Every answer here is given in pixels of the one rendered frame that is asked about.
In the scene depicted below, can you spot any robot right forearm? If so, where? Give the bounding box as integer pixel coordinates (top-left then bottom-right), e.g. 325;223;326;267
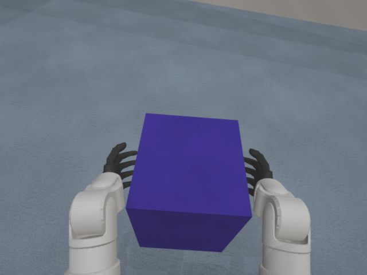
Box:
253;178;311;275

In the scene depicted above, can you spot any carton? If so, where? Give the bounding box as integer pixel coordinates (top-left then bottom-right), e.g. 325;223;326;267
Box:
126;113;252;252

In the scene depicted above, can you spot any robot left forearm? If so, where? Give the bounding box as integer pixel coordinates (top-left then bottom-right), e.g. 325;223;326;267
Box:
64;172;125;275

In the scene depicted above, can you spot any right robot hand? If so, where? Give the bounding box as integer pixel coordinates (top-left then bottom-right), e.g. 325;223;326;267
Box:
244;148;273;196

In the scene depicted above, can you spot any left robot hand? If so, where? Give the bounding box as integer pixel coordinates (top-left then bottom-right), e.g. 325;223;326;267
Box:
103;142;138;189

